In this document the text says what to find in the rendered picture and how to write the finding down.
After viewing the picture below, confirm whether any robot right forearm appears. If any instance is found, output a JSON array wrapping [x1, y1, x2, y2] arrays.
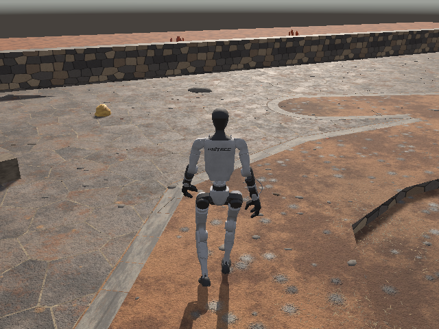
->
[[245, 167, 259, 201]]

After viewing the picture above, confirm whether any robot left forearm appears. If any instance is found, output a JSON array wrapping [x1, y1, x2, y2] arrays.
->
[[182, 164, 194, 187]]

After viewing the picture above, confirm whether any robot right hand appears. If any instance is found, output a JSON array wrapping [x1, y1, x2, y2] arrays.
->
[[245, 198, 261, 218]]

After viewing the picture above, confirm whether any robot left shin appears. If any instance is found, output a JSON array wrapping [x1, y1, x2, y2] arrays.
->
[[195, 231, 208, 278]]

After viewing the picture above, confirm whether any right robot upper arm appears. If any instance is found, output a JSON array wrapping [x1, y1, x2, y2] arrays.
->
[[234, 138, 252, 177]]

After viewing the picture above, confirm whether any robot left thigh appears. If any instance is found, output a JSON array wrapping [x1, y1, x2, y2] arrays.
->
[[195, 192, 210, 242]]

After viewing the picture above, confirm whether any robot left hand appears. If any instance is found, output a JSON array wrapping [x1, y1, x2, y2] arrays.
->
[[182, 185, 198, 198]]

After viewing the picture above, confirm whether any left robot upper arm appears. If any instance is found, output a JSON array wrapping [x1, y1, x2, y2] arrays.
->
[[187, 137, 206, 174]]

